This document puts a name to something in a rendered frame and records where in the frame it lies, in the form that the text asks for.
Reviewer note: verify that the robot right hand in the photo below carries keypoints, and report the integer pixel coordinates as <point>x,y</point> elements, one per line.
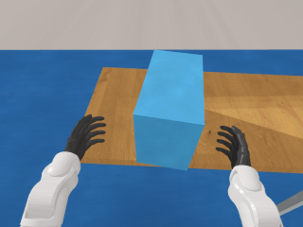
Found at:
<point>239,154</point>

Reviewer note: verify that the left robot forearm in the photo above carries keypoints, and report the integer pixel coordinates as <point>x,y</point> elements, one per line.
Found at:
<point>47,200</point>

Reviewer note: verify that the right robot forearm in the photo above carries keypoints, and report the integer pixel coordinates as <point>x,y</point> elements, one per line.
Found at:
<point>256,209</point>

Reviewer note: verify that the robot left hand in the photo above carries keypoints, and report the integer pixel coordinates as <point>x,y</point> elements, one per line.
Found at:
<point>79,140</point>

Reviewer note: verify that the table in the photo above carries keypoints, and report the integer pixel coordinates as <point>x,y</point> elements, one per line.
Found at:
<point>268,109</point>

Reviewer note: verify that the carton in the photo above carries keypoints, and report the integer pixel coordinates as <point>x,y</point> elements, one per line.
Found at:
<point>169,115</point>

